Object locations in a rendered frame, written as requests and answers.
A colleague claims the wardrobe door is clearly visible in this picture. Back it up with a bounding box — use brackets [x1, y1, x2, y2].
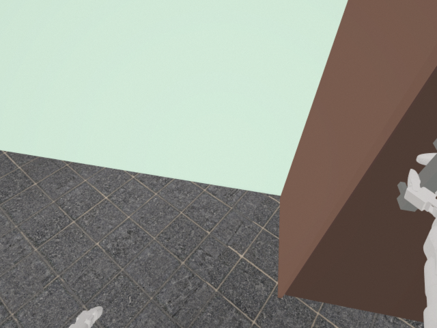
[285, 66, 437, 323]

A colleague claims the robot left hand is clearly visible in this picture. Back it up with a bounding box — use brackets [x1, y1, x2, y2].
[69, 306, 103, 328]

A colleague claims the robot right hand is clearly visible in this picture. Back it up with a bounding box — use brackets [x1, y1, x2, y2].
[404, 153, 437, 218]

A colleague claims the right robot forearm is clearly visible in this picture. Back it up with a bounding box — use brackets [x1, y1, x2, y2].
[423, 218, 437, 328]

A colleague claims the handle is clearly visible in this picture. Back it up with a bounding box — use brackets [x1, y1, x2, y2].
[397, 139, 437, 212]

